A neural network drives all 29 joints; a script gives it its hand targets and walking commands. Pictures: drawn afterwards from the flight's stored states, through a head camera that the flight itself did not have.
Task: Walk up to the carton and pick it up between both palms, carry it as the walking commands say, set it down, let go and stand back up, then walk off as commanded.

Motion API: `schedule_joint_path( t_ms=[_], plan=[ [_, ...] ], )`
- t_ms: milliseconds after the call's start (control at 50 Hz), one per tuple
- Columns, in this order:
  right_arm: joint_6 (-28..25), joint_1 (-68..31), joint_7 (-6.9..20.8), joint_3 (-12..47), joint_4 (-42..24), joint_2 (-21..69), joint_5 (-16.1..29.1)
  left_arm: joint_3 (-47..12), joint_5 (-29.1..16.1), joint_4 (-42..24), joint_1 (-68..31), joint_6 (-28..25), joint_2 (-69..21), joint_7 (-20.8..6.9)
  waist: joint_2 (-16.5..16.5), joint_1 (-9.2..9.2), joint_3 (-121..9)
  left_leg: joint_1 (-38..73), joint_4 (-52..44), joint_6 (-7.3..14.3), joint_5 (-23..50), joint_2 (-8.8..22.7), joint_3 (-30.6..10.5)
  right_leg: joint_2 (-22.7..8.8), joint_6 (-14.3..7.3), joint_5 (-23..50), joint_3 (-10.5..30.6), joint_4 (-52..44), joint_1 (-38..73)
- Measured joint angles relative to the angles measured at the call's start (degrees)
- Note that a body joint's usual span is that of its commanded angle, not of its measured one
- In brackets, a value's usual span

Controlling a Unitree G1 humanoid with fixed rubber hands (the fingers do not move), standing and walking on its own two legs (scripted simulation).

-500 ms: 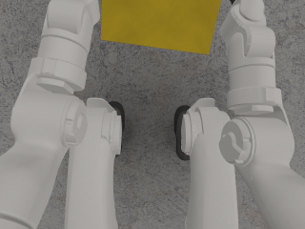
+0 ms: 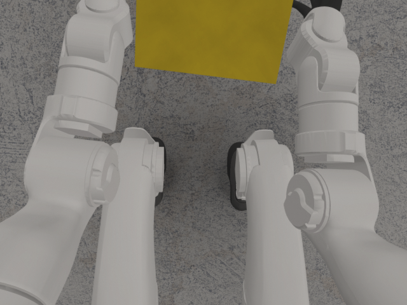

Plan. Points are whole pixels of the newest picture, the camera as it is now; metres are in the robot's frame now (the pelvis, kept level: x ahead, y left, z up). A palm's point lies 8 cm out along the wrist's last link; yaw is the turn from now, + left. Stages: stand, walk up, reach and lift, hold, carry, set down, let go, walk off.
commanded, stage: reach and lift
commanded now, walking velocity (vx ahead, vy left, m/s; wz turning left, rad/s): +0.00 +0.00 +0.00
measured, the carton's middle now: (212, 14) +0.55 -0.01 -0.20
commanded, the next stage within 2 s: none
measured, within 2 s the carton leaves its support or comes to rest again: neither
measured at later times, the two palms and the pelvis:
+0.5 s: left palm out of the picture +0.53 +0.13 -0.05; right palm (358, 3) +0.51 -0.16 -0.03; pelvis -0.01 +0.01 +0.05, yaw +1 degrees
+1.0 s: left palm out of the picture +0.51 +0.13 +0.03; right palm out of the picture +0.49 -0.16 +0.04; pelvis -0.01 +0.01 +0.10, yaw +0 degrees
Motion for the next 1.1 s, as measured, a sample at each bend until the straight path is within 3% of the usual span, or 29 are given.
schedule_joint_path(
  t_ms=[220,320,580,720,1100],
  plan=[
    [0.48,1.76,0.8,-0.25,-0.16,-0.09,-0.1,-0.87,-0.81,-1.15,1.96,1.04,-1.04,1.58,-0.12,-0.28,-0.02,5.26,-3.61,0.53,0.68,-0.23,0.08,-0.45,0.33,0.53,0.1,-3.91,5.68],
    [1.22,2.0,0.47,0.56,-0.08,-0.36,0.06,-0.58,-0.03,-0.21,2.34,0.75,-1.22,0.89,-0.13,-0.58,-0.05,7.7,-5.21,0.81,1.08,-0.25,0.08,-0.54,0.45,0.96,0.11,-5.72,8.28],
    [1.36,2.46,2.52,-0.18,2.58,-0.91,-1.19,-0.53,-0.38,-0.18,3.67,2.28,-2.54,2.6,0.26,-1.02,-0.09,13.81,-10.38,1.31,2.45,-0.48,0.7,-1.01,0.71,2.15,0.81,-10.65,14.33],
    [2.34,3.36,1.1,1.32,1.82,-0.49,-0.88,-0.84,0.25,0.36,4.33,2.35,-1.96,1.33,-0.02,-1.25,-0.09,17.39,-13.25,1.32,2.86,-0.26,0.72,-0.93,0.55,2.77,0.88,-13.52,17.72],
    [2.46,9.08,0.81,2.71,0.31,0.64,-0.41,-2.08,-0.66,-1.56,9.95,2.85,-3.32,2.14,0.1,-0.65,-0.11,29.41,-21.61,1.17,3.42,0.06,0.76,-1.03,-0.17,3.56,1.05,-21.54,29.22]
  ],
)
